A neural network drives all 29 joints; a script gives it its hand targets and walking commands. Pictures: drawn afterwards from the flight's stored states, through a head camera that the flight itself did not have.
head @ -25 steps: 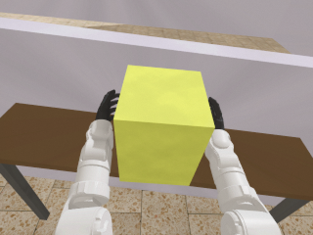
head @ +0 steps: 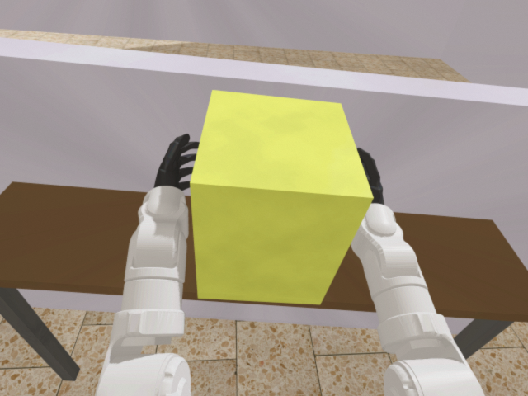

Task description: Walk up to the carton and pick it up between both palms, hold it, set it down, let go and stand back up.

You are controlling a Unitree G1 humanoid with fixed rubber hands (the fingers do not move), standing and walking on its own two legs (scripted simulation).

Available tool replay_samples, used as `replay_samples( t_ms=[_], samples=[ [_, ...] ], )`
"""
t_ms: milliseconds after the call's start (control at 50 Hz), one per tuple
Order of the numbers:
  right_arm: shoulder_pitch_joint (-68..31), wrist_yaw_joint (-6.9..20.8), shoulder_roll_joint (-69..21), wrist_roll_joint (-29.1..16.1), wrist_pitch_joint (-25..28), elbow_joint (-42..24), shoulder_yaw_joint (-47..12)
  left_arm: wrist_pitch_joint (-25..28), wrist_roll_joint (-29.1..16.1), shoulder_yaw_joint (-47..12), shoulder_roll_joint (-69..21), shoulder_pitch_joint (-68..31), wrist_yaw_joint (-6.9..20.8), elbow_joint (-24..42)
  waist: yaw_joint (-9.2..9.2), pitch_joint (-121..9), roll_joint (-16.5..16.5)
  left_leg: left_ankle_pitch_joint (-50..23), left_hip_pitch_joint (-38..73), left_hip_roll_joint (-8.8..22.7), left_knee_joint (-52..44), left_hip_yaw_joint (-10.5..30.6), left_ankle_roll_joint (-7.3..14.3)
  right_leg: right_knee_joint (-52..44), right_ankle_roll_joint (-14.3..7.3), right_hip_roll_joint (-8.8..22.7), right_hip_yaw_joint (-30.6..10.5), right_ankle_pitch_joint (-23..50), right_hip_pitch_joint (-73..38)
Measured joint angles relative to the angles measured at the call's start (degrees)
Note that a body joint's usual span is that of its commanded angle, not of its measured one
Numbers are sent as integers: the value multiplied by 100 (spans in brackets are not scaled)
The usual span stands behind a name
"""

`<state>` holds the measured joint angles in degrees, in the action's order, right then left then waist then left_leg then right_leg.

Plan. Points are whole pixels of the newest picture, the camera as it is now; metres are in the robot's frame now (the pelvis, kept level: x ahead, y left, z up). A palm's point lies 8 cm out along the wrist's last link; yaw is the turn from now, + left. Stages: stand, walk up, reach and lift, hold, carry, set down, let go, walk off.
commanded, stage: reach and lift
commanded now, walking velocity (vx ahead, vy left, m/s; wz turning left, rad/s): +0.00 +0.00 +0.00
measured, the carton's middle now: (268, 202) +0.39 -0.02 +0.13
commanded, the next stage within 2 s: hold in 0.90 s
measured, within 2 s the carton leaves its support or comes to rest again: neither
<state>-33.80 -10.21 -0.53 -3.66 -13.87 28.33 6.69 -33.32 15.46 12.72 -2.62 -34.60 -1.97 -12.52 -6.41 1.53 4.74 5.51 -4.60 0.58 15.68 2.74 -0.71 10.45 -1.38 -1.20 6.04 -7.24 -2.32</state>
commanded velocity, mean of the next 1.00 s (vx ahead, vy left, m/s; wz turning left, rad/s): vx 0.00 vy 0.00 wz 0.00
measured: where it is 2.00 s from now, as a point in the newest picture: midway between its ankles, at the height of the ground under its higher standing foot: outside the picture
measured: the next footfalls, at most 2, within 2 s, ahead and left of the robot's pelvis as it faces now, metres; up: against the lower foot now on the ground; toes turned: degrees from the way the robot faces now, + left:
none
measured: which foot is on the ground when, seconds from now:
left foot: down 0.00-1.00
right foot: down 0.00-1.00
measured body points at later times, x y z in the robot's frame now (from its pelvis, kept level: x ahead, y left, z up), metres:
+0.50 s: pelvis -0.01 -0.01 +0.00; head -0.03 +0.03 +0.45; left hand +0.39 +0.13 +0.19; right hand +0.37 -0.16 +0.18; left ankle +0.04 +0.12 -0.75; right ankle -0.01 -0.10 -0.75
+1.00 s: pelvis -0.01 -0.01 +0.00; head -0.04 +0.03 +0.45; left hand +0.38 +0.13 +0.20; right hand +0.36 -0.16 +0.20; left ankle +0.04 +0.12 -0.75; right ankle -0.01 -0.10 -0.75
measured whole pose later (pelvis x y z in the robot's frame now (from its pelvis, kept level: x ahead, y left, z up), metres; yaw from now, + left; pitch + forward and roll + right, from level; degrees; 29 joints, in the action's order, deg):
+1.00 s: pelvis -0.01 -0.01 +0.00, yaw -1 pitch -6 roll -1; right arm -37.4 -12.6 0.4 -8.5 -23.4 21.7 4.9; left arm -43.7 16.3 14.5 -2.1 -37.3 0.1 -3.9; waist -5.6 1.7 4.5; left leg 4.6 -4.8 1.3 15.6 2.3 -1.1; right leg 11.6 -1.9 -1.8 5.6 -6.8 -1.3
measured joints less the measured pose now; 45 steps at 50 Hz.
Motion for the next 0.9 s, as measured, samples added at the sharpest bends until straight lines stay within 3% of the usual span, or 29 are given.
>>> replay_samples(
  t_ms=[220, 460, 900],
  samples=[
    [27, -62, 28, -117, -183, -384, -96, -160, 13, 49, -51, 37, 56, 393, 29, -54, -31, -65, -50, 34, -70, -85, -1, 44, -12, -21, -86, 34, 134],
    [-342, -103, -36, -163, -535, -209, 38, -561, -7, 141, 117, -296, 117, 263, 104, -3, -20, -75, -94, 49, 12, -34, -33, 224, -47, -34, -35, -28, 209],
    [-327, -232, 48, -420, -879, -642, -141, -921, 48, 173, 73, -245, 201, 779, 74, -12, -29, -90, -74, 69, 2, -23, -42, 127, -55, -59, -28, 33, 148]
  ],
)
